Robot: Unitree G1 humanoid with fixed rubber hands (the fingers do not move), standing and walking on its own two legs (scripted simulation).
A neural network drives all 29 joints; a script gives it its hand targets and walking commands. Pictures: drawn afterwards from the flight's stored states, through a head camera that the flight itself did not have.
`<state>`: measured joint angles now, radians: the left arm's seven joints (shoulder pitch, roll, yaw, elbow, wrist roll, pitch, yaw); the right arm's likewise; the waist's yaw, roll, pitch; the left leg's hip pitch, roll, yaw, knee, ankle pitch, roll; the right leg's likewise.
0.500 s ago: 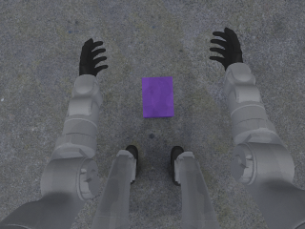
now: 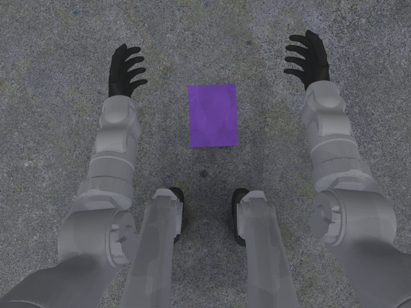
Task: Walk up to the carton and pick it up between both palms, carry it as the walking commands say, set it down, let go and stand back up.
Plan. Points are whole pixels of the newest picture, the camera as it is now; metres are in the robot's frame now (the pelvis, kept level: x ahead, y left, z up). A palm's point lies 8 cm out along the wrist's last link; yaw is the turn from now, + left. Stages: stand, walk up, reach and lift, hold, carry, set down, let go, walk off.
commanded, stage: reach and lift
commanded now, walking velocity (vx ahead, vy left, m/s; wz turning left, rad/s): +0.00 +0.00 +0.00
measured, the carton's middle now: (212, 118) +0.45 -0.01 -0.51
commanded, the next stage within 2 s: none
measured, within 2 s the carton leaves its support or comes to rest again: neither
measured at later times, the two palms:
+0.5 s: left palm (143, 103) +0.46 +0.16 -0.28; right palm (284, 94) +0.49 -0.17 -0.28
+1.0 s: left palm (153, 114) +0.45 +0.17 -0.40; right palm (270, 106) +0.48 -0.17 -0.40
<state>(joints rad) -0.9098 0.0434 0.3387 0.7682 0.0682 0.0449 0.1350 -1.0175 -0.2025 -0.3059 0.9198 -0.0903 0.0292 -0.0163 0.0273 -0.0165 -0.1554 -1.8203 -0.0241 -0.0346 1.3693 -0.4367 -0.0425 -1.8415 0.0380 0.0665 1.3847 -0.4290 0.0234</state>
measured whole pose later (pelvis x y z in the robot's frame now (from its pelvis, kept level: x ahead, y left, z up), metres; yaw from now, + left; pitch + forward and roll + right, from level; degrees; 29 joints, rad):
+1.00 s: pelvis -0.05 +0.00 -0.20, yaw +1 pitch +40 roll +2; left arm -1.34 0.24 0.14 1.16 -0.21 -0.03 0.16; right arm -1.42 -0.36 -0.02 1.22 0.19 -0.02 -0.09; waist 0.01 0.01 0.30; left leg -2.27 -0.07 -0.05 2.12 -0.55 -0.08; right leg -2.29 0.05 0.05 2.14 -0.55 0.03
